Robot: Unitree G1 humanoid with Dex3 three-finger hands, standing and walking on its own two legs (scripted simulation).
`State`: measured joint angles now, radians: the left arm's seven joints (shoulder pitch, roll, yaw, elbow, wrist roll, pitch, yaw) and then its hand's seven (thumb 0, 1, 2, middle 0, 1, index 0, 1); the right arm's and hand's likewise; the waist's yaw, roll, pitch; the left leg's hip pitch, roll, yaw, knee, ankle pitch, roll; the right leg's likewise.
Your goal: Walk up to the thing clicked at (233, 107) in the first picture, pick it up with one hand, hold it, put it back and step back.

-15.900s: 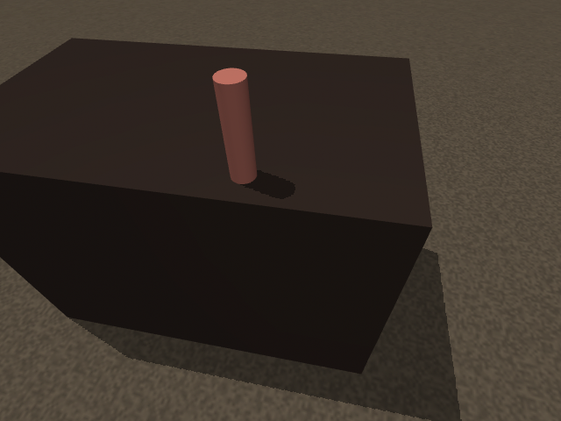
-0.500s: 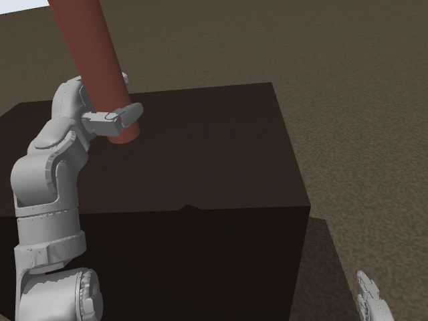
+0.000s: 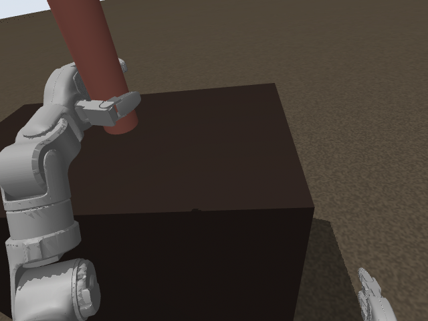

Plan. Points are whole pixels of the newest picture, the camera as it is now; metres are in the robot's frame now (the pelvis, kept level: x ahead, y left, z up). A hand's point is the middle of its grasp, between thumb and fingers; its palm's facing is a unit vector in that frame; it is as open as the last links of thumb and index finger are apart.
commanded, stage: hold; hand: left
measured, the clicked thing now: (97, 61) +0.33 +0.16 +0.38
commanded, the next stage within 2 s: none
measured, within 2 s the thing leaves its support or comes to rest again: neither
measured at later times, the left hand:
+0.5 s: hand (112, 98) +0.33 +0.16 +0.33, palm faces +0.08 -1.00 -0.01, open 8.3 cm
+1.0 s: hand (108, 98) +0.32 +0.16 +0.33, palm faces +0.07 -1.00 +0.00, open 8.3 cm
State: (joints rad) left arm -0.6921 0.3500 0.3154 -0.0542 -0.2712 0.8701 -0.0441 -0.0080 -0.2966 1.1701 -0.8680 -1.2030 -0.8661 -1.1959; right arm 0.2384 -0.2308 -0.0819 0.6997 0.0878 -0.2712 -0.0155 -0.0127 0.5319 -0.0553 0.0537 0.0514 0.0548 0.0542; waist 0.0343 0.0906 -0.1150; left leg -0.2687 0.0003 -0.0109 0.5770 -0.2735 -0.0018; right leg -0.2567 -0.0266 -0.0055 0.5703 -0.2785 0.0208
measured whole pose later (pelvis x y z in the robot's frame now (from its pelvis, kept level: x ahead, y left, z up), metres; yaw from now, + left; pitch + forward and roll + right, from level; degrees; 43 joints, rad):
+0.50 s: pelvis +0.00 +0.00 +0.00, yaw +0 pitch -2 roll +0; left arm -0.69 0.35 0.32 -0.08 -0.28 0.93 -0.04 -0.01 -0.30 1.17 -0.87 -1.20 -0.87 -1.20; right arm 0.25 -0.23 -0.08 0.67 0.10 -0.25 0.00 -0.01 0.53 -0.06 0.05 0.05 0.05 0.05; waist 0.04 0.09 -0.12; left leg -0.28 0.00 -0.01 0.59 -0.27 0.00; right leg -0.28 -0.03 -0.01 0.59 -0.28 0.02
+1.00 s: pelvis -0.01 +0.00 +0.00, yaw +0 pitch -2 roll +0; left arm -0.70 0.36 0.32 -0.06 -0.28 0.93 -0.04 -0.01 -0.29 1.17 -0.86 -1.21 -0.86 -1.20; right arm 0.25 -0.23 -0.08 0.67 0.10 -0.27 -0.02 -0.01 0.54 -0.05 0.05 0.05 0.05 0.05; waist 0.03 0.09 -0.13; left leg -0.29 0.00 -0.01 0.60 -0.27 0.00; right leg -0.28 -0.03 0.00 0.61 -0.28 0.02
